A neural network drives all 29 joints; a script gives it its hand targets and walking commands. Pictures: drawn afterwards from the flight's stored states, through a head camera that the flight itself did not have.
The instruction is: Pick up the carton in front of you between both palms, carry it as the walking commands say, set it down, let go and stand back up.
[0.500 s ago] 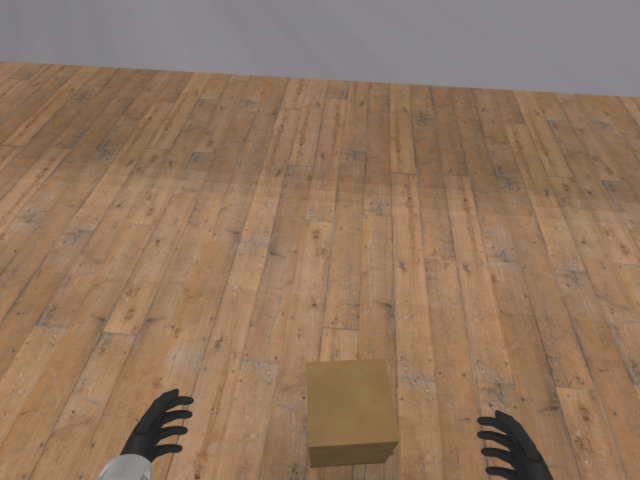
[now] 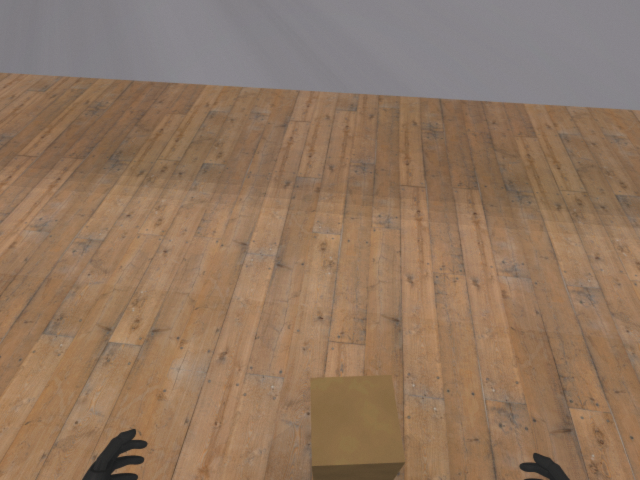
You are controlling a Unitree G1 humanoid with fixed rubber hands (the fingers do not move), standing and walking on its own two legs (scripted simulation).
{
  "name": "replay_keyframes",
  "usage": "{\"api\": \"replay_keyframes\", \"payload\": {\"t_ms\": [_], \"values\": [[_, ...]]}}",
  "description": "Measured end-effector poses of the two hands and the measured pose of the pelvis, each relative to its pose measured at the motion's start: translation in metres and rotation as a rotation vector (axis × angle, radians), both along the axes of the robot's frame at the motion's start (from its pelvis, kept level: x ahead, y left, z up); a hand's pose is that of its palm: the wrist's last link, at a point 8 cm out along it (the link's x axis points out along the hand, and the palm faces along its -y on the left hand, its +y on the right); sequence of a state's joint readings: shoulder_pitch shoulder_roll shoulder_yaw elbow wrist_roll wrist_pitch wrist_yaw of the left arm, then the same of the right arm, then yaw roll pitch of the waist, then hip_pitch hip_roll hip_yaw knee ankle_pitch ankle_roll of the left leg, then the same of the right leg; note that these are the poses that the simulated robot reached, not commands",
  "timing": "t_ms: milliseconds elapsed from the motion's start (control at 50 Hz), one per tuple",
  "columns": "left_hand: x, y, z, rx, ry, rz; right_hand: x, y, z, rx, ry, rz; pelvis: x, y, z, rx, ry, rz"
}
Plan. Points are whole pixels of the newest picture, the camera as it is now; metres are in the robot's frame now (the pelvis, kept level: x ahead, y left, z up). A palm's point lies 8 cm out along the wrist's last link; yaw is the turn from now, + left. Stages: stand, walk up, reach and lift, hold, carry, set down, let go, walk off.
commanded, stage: stand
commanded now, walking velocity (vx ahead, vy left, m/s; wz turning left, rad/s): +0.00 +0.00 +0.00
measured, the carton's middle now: (351, 432) +0.36 -0.06 -0.64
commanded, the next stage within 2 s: none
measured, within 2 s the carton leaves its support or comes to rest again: neither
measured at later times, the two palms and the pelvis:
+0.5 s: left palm out of the picture +0.09 +0.30 -0.09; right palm out of the picture +0.08 -0.30 -0.09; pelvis -0.02 -0.01 +0.01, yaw +0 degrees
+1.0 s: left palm out of the picture +0.06 +0.30 -0.09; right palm out of the picture +0.05 -0.31 -0.10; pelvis -0.03 -0.01 +0.01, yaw +0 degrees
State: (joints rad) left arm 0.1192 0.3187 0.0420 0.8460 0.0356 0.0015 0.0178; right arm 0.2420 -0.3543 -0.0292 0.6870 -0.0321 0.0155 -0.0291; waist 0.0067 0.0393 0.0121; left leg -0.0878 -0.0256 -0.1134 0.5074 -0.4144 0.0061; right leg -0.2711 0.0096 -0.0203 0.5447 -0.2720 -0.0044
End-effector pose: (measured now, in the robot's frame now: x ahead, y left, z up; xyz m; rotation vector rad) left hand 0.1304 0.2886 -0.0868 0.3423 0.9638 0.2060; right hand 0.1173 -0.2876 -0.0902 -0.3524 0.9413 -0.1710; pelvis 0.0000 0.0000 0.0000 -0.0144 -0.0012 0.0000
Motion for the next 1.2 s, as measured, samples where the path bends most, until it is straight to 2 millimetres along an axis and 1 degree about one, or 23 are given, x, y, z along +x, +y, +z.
{"api": "replay_keyframes", "payload": {"t_ms": [240, 720, 940, 1200], "values": [[-0.018, 0.004, -0.002, 0.002, 0.032, 0.024, -0.013, -0.006, 0.000, -0.014, 0.031, 0.003, -0.007, -0.002, 0.003, 0.004, -0.016, 0.005], [-0.058, 0.010, -0.003, 0.009, 0.108, 0.053, -0.052, -0.021, -0.004, -0.024, 0.113, -0.013, -0.025, -0.008, 0.008, 0.010, -0.039, 0.004], [-0.067, 0.013, -0.003, 0.016, 0.135, 0.059, -0.063, -0.026, -0.006, -0.026, 0.145, -0.024, -0.029, -0.009, 0.009, 0.011, -0.044, 0.002], [-0.071, 0.015, -0.002, 0.024, 0.153, 0.060, -0.068, -0.030, -0.007, -0.027, 0.169, -0.035, -0.031, -0.010, 0.010, 0.013, -0.046, -0.001]]}}
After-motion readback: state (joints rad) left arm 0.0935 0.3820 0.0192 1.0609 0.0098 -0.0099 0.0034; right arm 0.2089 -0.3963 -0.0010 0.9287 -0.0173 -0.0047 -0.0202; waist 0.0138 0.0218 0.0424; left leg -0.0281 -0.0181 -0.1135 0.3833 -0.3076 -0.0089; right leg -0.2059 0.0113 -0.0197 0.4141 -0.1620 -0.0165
